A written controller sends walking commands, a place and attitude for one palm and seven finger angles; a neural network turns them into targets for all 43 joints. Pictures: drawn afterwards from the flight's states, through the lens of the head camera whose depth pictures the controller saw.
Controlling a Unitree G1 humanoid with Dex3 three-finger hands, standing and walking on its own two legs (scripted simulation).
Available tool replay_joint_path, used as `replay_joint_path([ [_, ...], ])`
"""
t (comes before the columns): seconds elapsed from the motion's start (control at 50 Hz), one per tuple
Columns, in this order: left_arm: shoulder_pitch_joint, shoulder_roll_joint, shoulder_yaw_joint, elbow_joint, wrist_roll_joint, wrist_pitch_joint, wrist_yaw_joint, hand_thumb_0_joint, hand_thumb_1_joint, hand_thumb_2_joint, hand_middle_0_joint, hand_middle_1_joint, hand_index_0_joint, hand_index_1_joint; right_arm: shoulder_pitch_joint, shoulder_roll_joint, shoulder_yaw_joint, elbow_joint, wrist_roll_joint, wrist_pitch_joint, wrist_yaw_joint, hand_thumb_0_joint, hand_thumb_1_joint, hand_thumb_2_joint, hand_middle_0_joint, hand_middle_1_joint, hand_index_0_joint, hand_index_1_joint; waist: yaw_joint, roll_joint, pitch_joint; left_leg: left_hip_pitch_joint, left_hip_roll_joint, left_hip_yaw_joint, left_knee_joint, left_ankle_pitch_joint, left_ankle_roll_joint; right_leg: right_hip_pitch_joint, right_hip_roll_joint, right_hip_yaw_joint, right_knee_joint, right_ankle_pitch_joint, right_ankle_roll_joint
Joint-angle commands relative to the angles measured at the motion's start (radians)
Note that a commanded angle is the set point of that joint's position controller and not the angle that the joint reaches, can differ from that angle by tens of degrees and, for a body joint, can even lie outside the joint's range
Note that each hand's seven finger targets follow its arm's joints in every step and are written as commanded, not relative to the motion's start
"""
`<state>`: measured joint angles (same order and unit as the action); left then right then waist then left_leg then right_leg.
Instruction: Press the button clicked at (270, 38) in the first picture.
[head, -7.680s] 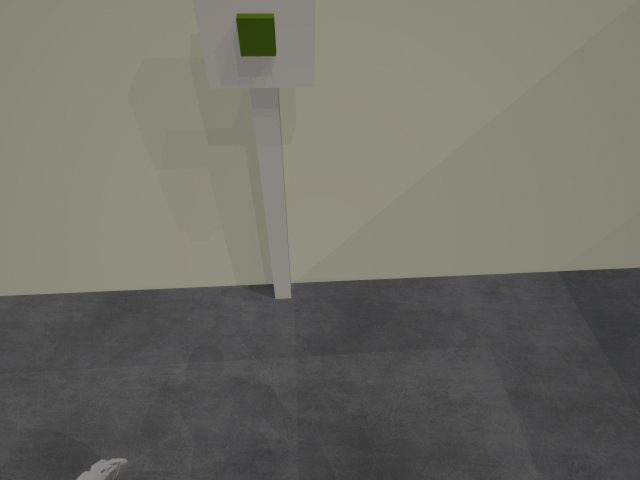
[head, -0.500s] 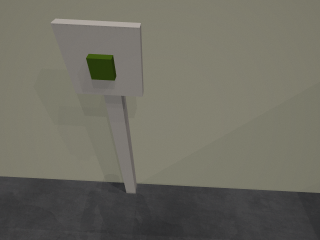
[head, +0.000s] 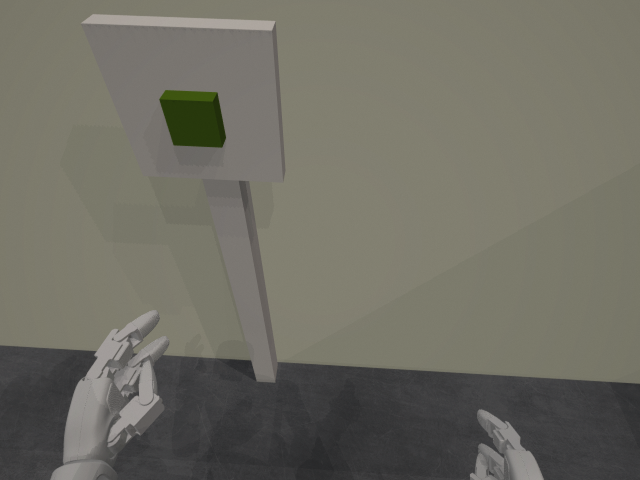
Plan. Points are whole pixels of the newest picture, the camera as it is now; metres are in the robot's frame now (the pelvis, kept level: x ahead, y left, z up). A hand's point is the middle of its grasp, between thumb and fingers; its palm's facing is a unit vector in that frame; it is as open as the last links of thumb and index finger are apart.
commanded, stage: raise the hand and make a fist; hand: left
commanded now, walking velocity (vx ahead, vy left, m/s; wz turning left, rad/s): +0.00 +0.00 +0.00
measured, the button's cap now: (195, 118) +0.51 +0.19 +0.21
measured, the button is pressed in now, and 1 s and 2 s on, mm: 0 0 0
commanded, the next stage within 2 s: aim a knuckle at the button in 1.76 s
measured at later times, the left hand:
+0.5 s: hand (156, 391) +0.21 +0.19 +0.06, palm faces +0.01 -1.00 -0.07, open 3.4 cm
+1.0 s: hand (122, 340) +0.23 +0.20 +0.14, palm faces +0.03 -1.00 -0.09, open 3.1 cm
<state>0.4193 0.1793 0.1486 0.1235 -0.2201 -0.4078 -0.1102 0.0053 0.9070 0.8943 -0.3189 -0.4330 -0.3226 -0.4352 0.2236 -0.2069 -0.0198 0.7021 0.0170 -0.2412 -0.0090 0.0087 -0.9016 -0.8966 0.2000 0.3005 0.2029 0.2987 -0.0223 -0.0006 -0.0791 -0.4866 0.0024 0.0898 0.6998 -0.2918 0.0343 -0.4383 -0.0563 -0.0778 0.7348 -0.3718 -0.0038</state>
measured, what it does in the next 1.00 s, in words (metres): stands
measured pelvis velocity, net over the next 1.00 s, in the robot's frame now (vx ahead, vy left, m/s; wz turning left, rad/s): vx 0.02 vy -0.01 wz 0.02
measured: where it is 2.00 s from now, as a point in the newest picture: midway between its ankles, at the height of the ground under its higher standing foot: outside the picture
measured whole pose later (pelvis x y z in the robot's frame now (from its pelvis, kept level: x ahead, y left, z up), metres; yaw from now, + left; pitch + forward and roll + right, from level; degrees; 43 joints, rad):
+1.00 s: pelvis +0.02 -0.01 +0.01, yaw +1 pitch +0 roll -1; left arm 0.36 0.31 0.27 -0.23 -0.34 -0.06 -0.30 0.01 0.90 0.90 -1.29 -1.49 -1.30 -1.50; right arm 0.23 -0.24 0.06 0.59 0.07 -0.32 -0.07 0.01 -0.90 -0.90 0.20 0.30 0.20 0.30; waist 0.04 0.04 -0.07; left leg -0.34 0.03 0.05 0.65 -0.31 0.02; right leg -0.25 -0.02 -0.11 0.61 -0.36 -0.01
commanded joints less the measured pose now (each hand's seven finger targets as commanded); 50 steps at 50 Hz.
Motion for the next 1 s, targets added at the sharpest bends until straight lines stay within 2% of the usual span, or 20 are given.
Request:
replay_joint_path([
  [0.0,0.267,0.152,0.136,0.018,-0.044,-0.222,-0.260,0.000,0.900,0.900,-0.558,-0.690,-0.558,-0.690,-0.129,-0.175,-0.090,-0.240,0.012,-0.061,0.030,0.000,-0.900,-0.900,0.200,0.300,0.200,0.300,0.086,-0.062,-0.044,-0.157,-0.002,-0.085,0.107,-0.020,-0.044,-0.193,0.056,0.013,0.077,-0.028,-0.036],
  [0.04,0.213,0.202,0.200,-0.159,-0.099,-0.177,-0.296,0.000,0.900,0.900,-0.613,-0.750,-0.613,-0.750,-0.148,-0.172,-0.084,-0.311,0.025,-0.060,0.016,0.000,-0.900,-0.900,0.200,0.300,0.200,0.300,0.099,0.024,-0.186,-0.120,-0.006,-0.074,0.127,-0.007,-0.030,-0.157,0.056,0.032,0.092,-0.012,-0.029],
  [0.08,0.172,0.204,0.229,-0.294,-0.151,-0.118,-0.282,0.000,0.900,0.900,-0.668,-0.810,-0.668,-0.810,-0.128,-0.147,-0.073,-0.337,0.032,-0.050,-0.004,0.000,-0.900,-0.900,0.200,0.300,0.200,0.300,0.088,0.075,-0.236,-0.102,-0.003,-0.080,0.124,-0.032,-0.025,-0.146,0.058,0.051,0.061,-0.056,-0.017],
  [0.1,0.122,0.210,0.231,-0.372,-0.167,-0.110,-0.264,0.000,0.900,0.900,-0.695,-0.840,-0.695,-0.840,-0.115,-0.146,-0.068,-0.338,0.033,-0.049,-0.016,0.000,-0.900,-0.900,0.200,0.300,0.200,0.300,0.070,0.049,-0.204,-0.115,0.003,-0.096,0.141,-0.044,-0.021,-0.154,0.064,0.069,0.051,-0.081,-0.016],
  [0.12,0.087,0.186,0.195,-0.453,-0.161,-0.113,-0.246,0.000,0.900,0.900,-0.723,-0.870,-0.723,-0.870,-0.106,-0.142,-0.067,-0.337,0.031,-0.051,-0.028,0.000,-0.900,-0.900,0.200,0.300,0.200,0.300,0.046,0.061,-0.197,-0.088,0.007,-0.096,0.165,-0.001,-0.011,-0.165,0.064,0.081,0.042,-0.029,-0.012],
  [0.16,0.033,0.200,0.176,-0.532,-0.130,-0.127,-0.217,0.000,0.900,0.900,-0.777,-0.930,-0.777,-0.930,-0.057,-0.133,-0.062,-0.305,0.021,-0.052,-0.045,0.000,-0.900,-0.900,0.200,0.300,0.200,0.300,0.011,0.083,-0.202,-0.068,0.013,-0.100,0.198,0.087,-0.001,-0.161,0.061,0.090,0.048,0.102,-0.007],
  [0.2,-0.022,0.201,0.132,-0.531,-0.109,-0.129,-0.226,0.000,0.900,0.900,-0.832,-0.990,-0.832,-0.990,-0.037,-0.137,-0.051,-0.281,0.016,-0.056,-0.055,0.000,-0.900,-0.900,0.200,0.300,0.200,0.300,-0.028,0.070,-0.159,-0.071,0.019,-0.114,0.214,0.105,0.005,-0.183,0.063,0.091,0.046,0.151,-0.002],
  [0.22,-0.024,0.207,0.133,-0.495,-0.108,-0.120,-0.241,0.000,0.900,0.900,-0.860,-1.020,-0.860,-1.020,-0.040,-0.140,-0.050,-0.267,0.020,-0.058,-0.060,0.000,-0.900,-0.900,0.200,0.300,0.200,0.300,-0.034,0.071,-0.138,-0.078,0.021,-0.116,0.216,0.095,0.004,-0.191,0.060,0.098,0.032,0.151,0.002],
  [0.26,-0.006,0.220,0.147,-0.434,-0.114,-0.083,-0.275,0.000,0.900,0.900,-0.915,-1.080,-0.915,-1.080,-0.047,-0.148,-0.045,-0.257,0.028,-0.064,-0.068,0.000,-0.900,-0.900,0.200,0.300,0.200,0.300,-0.029,0.061,-0.121,-0.079,0.020,-0.118,0.204,0.085,0.004,-0.175,0.056,0.105,0.005,0.145,0.005],
  [0.3,0.025,0.257,0.195,-0.395,-0.134,-0.022,-0.301,0.000,0.900,0.900,-0.970,-1.140,-0.970,-1.140,-0.063,-0.148,-0.040,-0.261,0.036,-0.068,-0.073,0.000,-0.900,-0.900,0.200,0.300,0.200,0.300,0.002,0.057,-0.154,-0.072,0.017,-0.119,0.186,0.098,0.003,-0.100,0.042,0.134,-0.026,0.168,0.018],
  [0.34,0.082,0.292,0.269,-0.373,-0.152,0.036,-0.309,0.000,0.900,0.900,-1.025,-1.200,-1.025,-1.200,-0.069,-0.141,-0.040,-0.267,0.042,-0.064,-0.077,0.000,-0.900,-0.900,0.200,0.300,0.200,0.300,0.033,0.022,-0.221,-0.050,0.015,-0.116,0.165,0.145,-0.001,-0.005,0.017,0.153,-0.045,0.280,0.043],
  [0.4,0.121,0.265,0.291,-0.365,-0.181,0.093,-0.294,0.000,0.900,0.900,-1.107,-1.290,-1.107,-1.290,-0.092,-0.124,-0.031,-0.278,0.043,-0.059,-0.075,0.000,-0.900,-0.900,0.200,0.300,0.200,0.300,0.060,-0.013,-0.200,-0.028,0.013,-0.123,0.120,0.185,-0.005,0.063,0.011,0.141,-0.061,0.392,0.062],
  [0.46,0.130,0.248,0.282,-0.415,-0.187,0.094,-0.273,0.000,0.900,0.900,-1.190,-1.380,-1.190,-1.380,-0.079,-0.122,-0.031,-0.284,0.043,-0.069,-0.068,0.000,-0.900,-0.900,0.200,0.300,0.200,0.300,0.060,-0.016,-0.193,0.015,0.010,-0.116,0.077,0.203,-0.007,0.073,0.015,0.115,-0.072,0.456,0.067],
  [0.5,0.119,0.243,0.270,-0.397,-0.181,0.094,-0.263,0.000,0.900,0.900,-1.245,-1.440,-1.245,-1.440,-0.081,-0.127,-0.030,-0.281,0.043,-0.074,-0.067,0.000,-0.900,-0.900,0.200,0.300,0.200,0.300,0.059,-0.053,-0.134,0.015,0.011,-0.116,0.059,0.196,-0.007,0.066,0.022,0.111,-0.090,0.427,0.065],
  [0.56,0.084,0.246,0.250,-0.430,-0.172,0.091,-0.259,0.000,0.900,0.900,-1.300,-1.500,-1.300,-1.500,-0.063,-0.137,-0.028,-0.280,0.047,-0.090,-0.068,0.000,-0.900,-0.900,0.200,0.300,0.200,0.300,0.046,-0.025,-0.131,0.055,0.010,-0.108,0.025,0.168,-0.005,0.047,0.029,0.096,-0.117,0.343,0.050],
  [0.68,-0.016,0.272,0.222,-0.532,-0.148,0.107,-0.222,0.000,0.900,0.900,-1.300,-1.500,-1.300,-1.500,-0.067,-0.150,-0.015,-0.273,0.049,-0.127,-0.076,0.000,-0.900,-0.900,0.200,0.300,0.200,0.300,0.047,0.066,-0.113,0.150,0.015,-0.107,-0.050,0.129,0.002,0.034,0.052,0.039,-0.152,0.181,0.008],
  [0.78,-0.081,0.283,0.222,-0.533,-0.140,0.167,-0.191,0.000,0.900,0.900,-1.300,-1.500,-1.300,-1.500,-0.081,-0.153,0.004,-0.266,0.054,-0.137,-0.080,0.000,-0.900,-0.900,0.200,0.300,0.200,0.300,0.050,0.059,-0.060,0.180,0.019,-0.118,-0.111,0.074,-0.002,0.051,0.059,0.017,-0.194,0.112,0.001],
  [0.8,-0.093,0.285,0.225,-0.531,-0.143,0.183,-0.190,0.000,0.900,0.900,-1.300,-1.500,-1.300,-1.500,-0.085,-0.155,0.006,-0.265,0.053,-0.136,-0.080,0.000,-0.900,-0.900,0.200,0.300,0.200,0.300,0.056,0.042,-0.066,0.187,0.020,-0.120,-0.118,0.085,-0.002,0.077,0.061,0.017,-0.202,0.122,-0.001],
  [0.94,-0.189,0.291,0.208,-0.588,-0.134,0.299,-0.197,0.000,0.900,0.900,-1.300,-1.500,-1.300,-1.500,-0.099,-0.156,0.029,-0.266,0.055,-0.140,-0.074,0.000,-0.900,-0.900,0.200,0.300,0.200,0.300,0.063,0.089,-0.053,0.272,0.021,-0.124,-0.179,0.145,-0.004,0.129,0.066,-0.008,-0.236,0.209,-0.006],
  [0.98,-0.212,0.302,0.222,-0.587,-0.133,0.331,-0.192,0.000,0.900,0.900,-1.300,-1.500,-1.300,-1.500,-0.103,-0.155,0.034,-0.267,0.053,-0.138,-0.074,0.000,-0.900,-0.900,0.200,0.300,0.200,0.300,0.068,0.071,-0.048,0.281,0.021,-0.129,-0.194,0.144,-0.005,0.137,0.066,-0.013,-0.248,0.207,-0.006],
])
